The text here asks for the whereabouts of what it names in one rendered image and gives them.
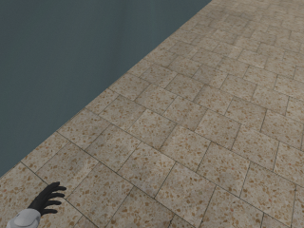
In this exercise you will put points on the left robot hand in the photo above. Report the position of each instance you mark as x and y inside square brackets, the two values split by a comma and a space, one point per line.
[42, 200]

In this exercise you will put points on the left robot forearm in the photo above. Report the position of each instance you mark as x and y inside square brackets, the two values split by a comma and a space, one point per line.
[27, 218]

